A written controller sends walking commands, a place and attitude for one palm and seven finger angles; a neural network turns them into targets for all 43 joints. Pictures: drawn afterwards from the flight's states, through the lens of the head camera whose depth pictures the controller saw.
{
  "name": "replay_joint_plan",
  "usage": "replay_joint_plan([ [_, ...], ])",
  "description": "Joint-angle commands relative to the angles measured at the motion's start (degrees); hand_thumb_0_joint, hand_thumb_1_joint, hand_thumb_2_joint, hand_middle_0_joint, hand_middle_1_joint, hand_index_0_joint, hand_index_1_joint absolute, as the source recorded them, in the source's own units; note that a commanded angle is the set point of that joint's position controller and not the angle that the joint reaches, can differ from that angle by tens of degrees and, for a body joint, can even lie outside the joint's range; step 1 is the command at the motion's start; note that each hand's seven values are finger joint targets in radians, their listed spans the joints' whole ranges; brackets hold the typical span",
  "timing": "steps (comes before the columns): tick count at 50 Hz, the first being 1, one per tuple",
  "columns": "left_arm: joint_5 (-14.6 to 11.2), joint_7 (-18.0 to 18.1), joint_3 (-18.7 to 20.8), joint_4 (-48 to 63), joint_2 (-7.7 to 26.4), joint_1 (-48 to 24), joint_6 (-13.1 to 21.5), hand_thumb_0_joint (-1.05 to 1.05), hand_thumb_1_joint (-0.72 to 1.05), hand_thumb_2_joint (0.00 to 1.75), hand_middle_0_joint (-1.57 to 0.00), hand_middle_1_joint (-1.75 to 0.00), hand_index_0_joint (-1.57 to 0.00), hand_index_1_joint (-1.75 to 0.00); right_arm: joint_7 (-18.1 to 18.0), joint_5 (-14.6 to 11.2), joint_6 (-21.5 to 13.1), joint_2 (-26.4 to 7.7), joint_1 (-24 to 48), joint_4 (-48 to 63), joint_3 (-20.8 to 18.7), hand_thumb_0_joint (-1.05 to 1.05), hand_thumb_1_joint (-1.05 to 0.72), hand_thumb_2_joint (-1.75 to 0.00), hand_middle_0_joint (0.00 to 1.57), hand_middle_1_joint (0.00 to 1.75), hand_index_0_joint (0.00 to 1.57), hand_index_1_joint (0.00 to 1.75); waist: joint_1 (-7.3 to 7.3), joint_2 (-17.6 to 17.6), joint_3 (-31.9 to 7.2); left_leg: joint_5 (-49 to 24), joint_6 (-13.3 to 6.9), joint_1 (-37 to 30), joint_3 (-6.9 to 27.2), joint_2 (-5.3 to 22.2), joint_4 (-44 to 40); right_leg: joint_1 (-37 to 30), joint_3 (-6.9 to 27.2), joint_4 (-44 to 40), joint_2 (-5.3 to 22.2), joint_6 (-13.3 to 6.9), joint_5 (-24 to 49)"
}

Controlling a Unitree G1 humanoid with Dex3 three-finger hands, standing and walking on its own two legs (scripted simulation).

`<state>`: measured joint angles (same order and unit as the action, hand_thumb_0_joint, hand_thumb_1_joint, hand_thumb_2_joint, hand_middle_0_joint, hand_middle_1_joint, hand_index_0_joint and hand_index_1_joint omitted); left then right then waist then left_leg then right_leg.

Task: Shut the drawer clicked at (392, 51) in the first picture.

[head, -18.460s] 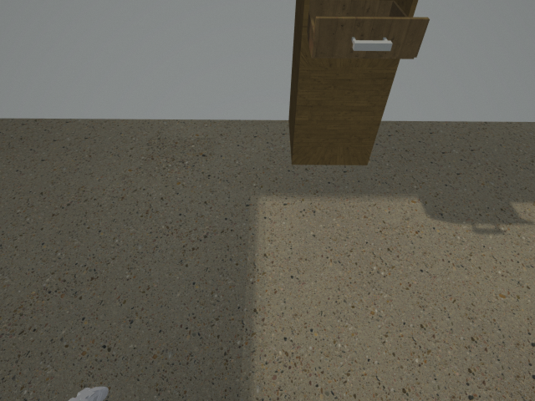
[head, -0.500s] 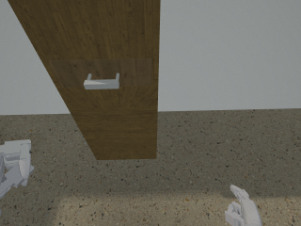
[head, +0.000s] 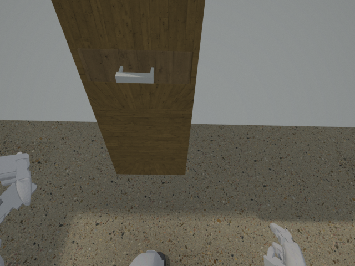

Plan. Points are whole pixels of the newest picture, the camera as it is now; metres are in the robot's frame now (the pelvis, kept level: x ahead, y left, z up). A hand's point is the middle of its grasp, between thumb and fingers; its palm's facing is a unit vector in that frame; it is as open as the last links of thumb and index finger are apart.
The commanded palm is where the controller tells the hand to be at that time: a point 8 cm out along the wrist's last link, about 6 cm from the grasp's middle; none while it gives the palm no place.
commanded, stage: step back with the hand held close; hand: left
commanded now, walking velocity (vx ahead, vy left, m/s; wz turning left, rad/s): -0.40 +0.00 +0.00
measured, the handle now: (135, 73) +0.70 +0.19 +0.03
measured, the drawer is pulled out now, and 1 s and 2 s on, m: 0.00 0.00 0.00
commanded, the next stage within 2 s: stop stepping back and stand still in 0.24 s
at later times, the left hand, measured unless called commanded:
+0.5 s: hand out of the picture +0.07 +0.26 +0.19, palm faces +0.38 -0.83 -0.41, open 3.2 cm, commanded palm +0.00 +0.30 +0.19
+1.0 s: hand out of the picture +0.01 +0.25 +0.19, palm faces +0.34 -0.81 -0.48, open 3.2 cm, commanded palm -0.05 +0.29 +0.19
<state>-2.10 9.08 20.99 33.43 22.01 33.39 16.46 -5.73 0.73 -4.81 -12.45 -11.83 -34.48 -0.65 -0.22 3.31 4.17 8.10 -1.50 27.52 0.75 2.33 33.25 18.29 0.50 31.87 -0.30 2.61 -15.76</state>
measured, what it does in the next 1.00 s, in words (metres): walks backwards: right foot, then left foot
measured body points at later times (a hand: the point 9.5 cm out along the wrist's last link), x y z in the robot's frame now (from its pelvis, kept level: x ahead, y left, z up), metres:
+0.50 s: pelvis -0.13 +0.02 +0.01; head -0.11 +0.05 +0.46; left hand +0.04 +0.30 +0.21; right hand +0.07 -0.19 -0.05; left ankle +0.00 +0.11 -0.72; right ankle -0.14 -0.11 -0.67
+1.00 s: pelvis -0.18 +0.02 +0.01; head -0.19 +0.02 +0.46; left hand -0.01 +0.29 +0.21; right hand -0.07 -0.22 -0.08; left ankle -0.14 +0.13 -0.72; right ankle -0.18 -0.07 -0.72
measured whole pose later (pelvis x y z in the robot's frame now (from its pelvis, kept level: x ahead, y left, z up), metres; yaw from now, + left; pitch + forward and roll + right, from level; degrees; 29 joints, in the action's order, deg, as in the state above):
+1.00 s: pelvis -0.18 +0.02 +0.01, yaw -1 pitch -1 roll +0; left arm -1.3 9.3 22.4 35.0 23.8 38.0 11.9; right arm -3.4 0.8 -7.1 -10.0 -17.7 -35.1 0.5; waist -2.8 -1.1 -1.1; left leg 14.8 -0.8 18.6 -3.4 2.0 32.7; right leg 14.8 -4.7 32.3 -0.5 -1.7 -22.5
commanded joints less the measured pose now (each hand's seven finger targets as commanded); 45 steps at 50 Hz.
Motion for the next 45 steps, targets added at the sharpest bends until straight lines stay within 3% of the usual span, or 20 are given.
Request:
replay_joint_plan([
  [1,-0.45,0.84,9.81,13.11,10.58,-0.67,4.31,0.0,0.9,0.9,-1.4,-1.6,-1.4,-1.6,-0.11,0.13,-3.82,-7.37,6.77,10.06,-3.18,0.0,-0.9,-0.9,0.2,0.3,0.2,0.3,0.69,12.71,-9.48,34.39,-3.95,9.5,14.61,11.45,-26.19,-11.98,-2.38,13.44,-6.43,-1.69,-8.26],
  [5,-1.82,0.17,10.4,13.87,10.98,4.73,4.38,0.0,0.9,0.9,-1.4,-1.6,-1.4,-1.6,1.71,0.21,-4.46,-5.79,7.03,9.99,-3.36,0.0,-0.9,-0.9,0.2,0.3,0.2,0.3,1.22,9.36,-11.41,22.36,-1.88,2.52,6.68,8.3,-16.6,-7.42,-1.22,0.93,-3.3,-4.27,-11.05],
  [8,-1.71,1.1,9.05,12.87,11.99,2.05,3.05,0.0,0.9,0.9,-1.4,-1.6,-1.4,-1.6,2.55,-0.11,-2.75,-4.32,5.38,7.31,-3.65,0.0,-0.9,-0.9,0.2,0.3,0.2,0.3,0.57,-12.14,-10.43,15.28,4.53,-8.07,-0.79,-3.74,22.47,14.21,25.83,-22.46,20.22,-13.62,-12.87],
  [10,-0.6,0.79,6.38,9.83,8.35,-0.52,-0.02,0.0,0.9,0.9,-1.4,-1.6,-1.4,-1.6,2.52,0.03,-1.2,-3.67,6.14,6.74,-3.58,0.0,-0.9,-0.9,0.2,0.3,0.2,0.3,-0.06,-15.29,-7.73,16.81,3.34,-3.11,1.7,-2.09,30.4,12.56,18.31,-18.82,17.23,-13.0,-2.33],
  [13,0.2,0.37,6.65,10.2,10.12,-4.41,0.59,0.0,0.9,0.9,-1.4,-1.6,-1.4,-1.6,0.43,0.18,-1.27,-4.04,7.87,6.88,-1.73,0.0,-0.9,-0.9,0.2,0.3,0.2,0.3,-0.84,-11.84,-3.5,11.08,2.18,-9.77,-0.82,-1.99,-1.52,7.14,8.58,-7.74,8.72,-6.79,19.7],
  [14,0.01,0.21,5.7,12.19,9.79,-5.46,1.45,0.0,0.9,0.9,-1.4,-1.6,-1.4,-1.6,0.01,0.13,-1.53,-5.25,7.14,6.69,-1.66,0.0,-0.9,-0.9,0.2,0.3,0.2,0.3,-1.07,-3.28,-4.72,3.39,1.83,-12.26,-1.28,-1.02,-12.74,4.65,6.12,-2.3,5.15,-4.29,18.37],
  [15,0.19,0.27,6.43,15.61,10.81,-7.3,2.79,0.0,0.9,0.9,-1.4,-1.6,-1.4,-1.6,0.0,0.27,-2.15,-7.34,7.05,7.96,-2.4,0.0,-0.9,-0.9,0.2,0.3,0.2,0.3,0.06,9.38,-7.51,-9.02,-1.82,-11.8,9.69,9.19,-15.5,4.87,2.77,5.68,-0.32,-1.35,6.08],
  [16,0.26,0.41,7.68,16.48,12.07,-7.36,3.55,0.0,0.9,0.9,-1.4,-1.6,-1.4,-1.6,0.53,0.78,-3.6,-6.41,4.9,7.84,-2.77,0.0,-0.9,-0.9,0.2,0.3,0.2,0.3,0.37,11.93,-11.77,-16.52,-5.88,-12.88,14.09,16.21,-16.2,5.53,2.17,17.32,-2.89,-1.32,-10.97],
  [17,-0.28,0.1,7.87,13.09,11.82,-2.64,4.51,0.0,0.9,0.9,-1.4,-1.6,-1.4,-1.6,1.12,0.66,-5.13,-5.74,4.09,7.09,-3.3,0.0,-0.9,-0.9,0.2,0.3,0.2,0.3,-0.08,10.94,-14.98,-2.94,-7.39,-10.7,16.05,18.82,-19.63,4.27,3.76,28.6,-4.47,-1.67,-16.89],
  [18,-1.24,-0.04,8.12,14.58,10.24,-1.33,4.0,0.0,0.9,0.9,-1.4,-1.6,-1.4,-1.6,1.79,0.98,-6.08,-5.89,3.27,7.73,-3.66,0.0,-0.9,-0.9,0.2,0.3,0.2,0.3,-0.61,11.72,-15.01,6.74,-8.48,-8.0,20.6,19.9,-20.78,5.84,5.57,34.31,-3.99,-1.5,-16.02],
  [20,-0.84,0.42,7.99,17.41,9.51,-1.35,2.88,0.0,0.9,0.9,-1.4,-1.6,-1.4,-1.6,2.9,0.64,-6.68,-6.14,4.42,7.56,-3.84,0.0,-0.9,-0.9,0.2,0.3,0.2,0.3,-0.45,4.94,-11.28,18.58,-9.04,-6.04,16.0,17.66,-20.2,6.82,5.41,33.65,-1.69,-1.39,-10.52],
  [25,-0.89,1.25,6.22,17.03,8.26,3.6,-0.8,0.0,0.9,0.9,-1.4,-1.6,-1.4,-1.6,3.42,0.43,-5.32,-5.48,5.57,9.44,-2.62,0.0,-0.9,-0.9,0.2,0.3,0.2,0.3,-0.06,14.23,-11.09,31.84,-0.13,-2.02,6.79,9.51,-27.94,-10.51,-7.23,8.35,-5.3,-3.94,-17.32],
  [27,-0.76,1.26,6.54,14.14,9.03,5.75,-2.52,0.0,0.9,0.9,-1.4,-1.6,-1.4,-1.6,2.62,0.47,-3.96,-5.09,4.96,9.35,-2.13,0.0,-0.9,-0.9,0.2,0.3,0.2,0.3,-0.03,11.16,-9.37,27.38,3.86,-2.25,0.73,3.67,-22.43,-16.27,-8.24,-8.54,-5.48,-5.36,-14.51],
  [28,-0.8,0.73,5.57,14.84,9.11,4.43,-2.81,0.0,0.9,0.9,-1.4,-1.6,-1.4,-1.6,2.32,0.05,-3.12,-4.42,4.16,9.04,-1.91,0.0,-0.9,-0.9,0.2,0.3,0.2,0.3,-0.4,3.86,-9.36,20.14,4.51,-6.48,-5.07,-0.55,-11.11,-12.36,-4.13,-17.23,-0.78,-6.9,-11.48],
  [30,-1.85,0.57,9.12,16.92,13.71,-0.7,-2.88,0.0,0.9,0.9,-1.4,-1.6,-1.4,-1.6,1.97,0.66,-0.9,-5.28,4.89,6.84,-1.97,0.0,-0.9,-0.9,0.2,0.3,0.2,0.3,-0.51,-11.8,-8.47,9.95,3.14,-9.57,-2.42,-2.31,22.73,8.58,15.66,-24.07,18.37,-14.94,-15.08],
  [31,-1.8,0.44,9.33,12.95,12.62,-1.95,-3.15,0.0,0.9,0.9,-1.4,-1.6,-1.4,-1.6,2.01,0.54,-0.89,-5.33,4.14,6.19,-1.83,0.0,-0.9,-0.9,0.2,0.3,0.2,0.3,-0.44,-12.64,-8.68,8.3,3.18,-4.42,-0.73,-1.7,27.74,7.53,15.09,-22.23,18.98,-15.85,-17.5],
  [37,-0.07,1.5,3.63,7.39,8.0,-6.48,-3.23,0.0,0.9,0.9,-1.4,-1.6,-1.4,-1.6,-0.78,-0.74,-3.6,-5.94,6.0,6.79,-1.3,0.0,-0.9,-0.9,0.2,0.3,0.2,0.3,-1.3,-5.85,-0.51,12.66,-0.13,-13.99,-4.76,0.14,-5.6,6.07,4.68,-11.41,9.82,-9.19,-18.16],
  [41,0.46,1.4,6.94,14.4,11.04,-6.31,-0.32,0.0,0.9,0.9,-1.4,-1.6,-1.4,-1.6,0.1,0.1,-6.01,-5.78,2.99,6.9,-1.25,0.0,-0.9,-0.9,0.2,0.3,0.2,0.3,-2.01,14.05,-3.69,29.43,-8.91,-14.96,28.8,17.51,-26.21,11.13,-1.42,21.19,-0.44,-3.22,-15.73],
  [42,0.79,1.35,8.62,16.68,12.82,-6.24,-0.09,0.0,0.9,0.9,-1.4,-1.6,-1.4,-1.6,0.47,0.34,-6.5,-5.41,3.56,7.23,-1.53,0.0,-0.9,-0.9,0.2,0.3,0.2,0.3,-1.2,11.56,-3.38,31.72,-9.73,-11.65,28.73,17.64,-26.63,9.72,0.76,23.95,0.89,-3.66,-13.72],
  [45,0.47,1.49,6.5,14.12,8.41,3.54,-1.24,0.0,0.9,0.9,-1.4,-1.6,-1.4,-1.6,1.99,-0.25,-6.43,-5.71,4.11,7.13,-1.63,0.0,-0.9,-0.9,0.2,0.3,0.2,0.3,0.22,8.9,-4.81,25.15,-5.98,-2.83,9.59,11.81,-22.33,-5.17,-4.31,9.29,0.78,-3.64,-10.98],
])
